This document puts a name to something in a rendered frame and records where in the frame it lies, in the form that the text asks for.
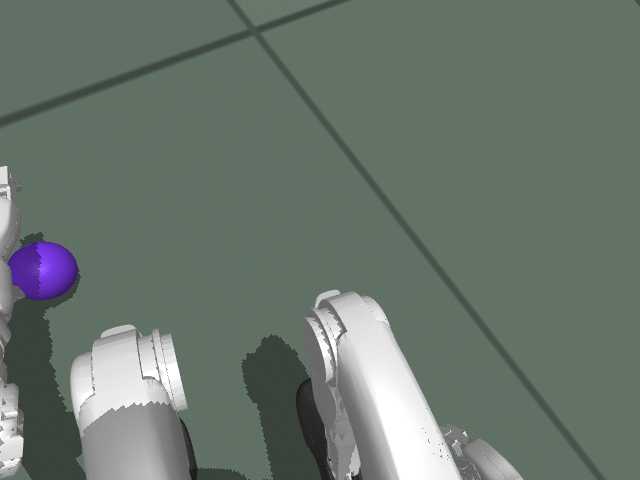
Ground ball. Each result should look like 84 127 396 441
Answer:
7 242 78 300

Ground right robot hand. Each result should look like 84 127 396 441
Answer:
439 424 524 480

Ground left robot arm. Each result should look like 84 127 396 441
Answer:
0 260 24 479

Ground right robot foot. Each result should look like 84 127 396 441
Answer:
296 378 363 480

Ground left robot foot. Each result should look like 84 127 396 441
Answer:
180 418 197 480

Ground left robot hand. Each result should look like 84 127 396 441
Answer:
0 166 25 302

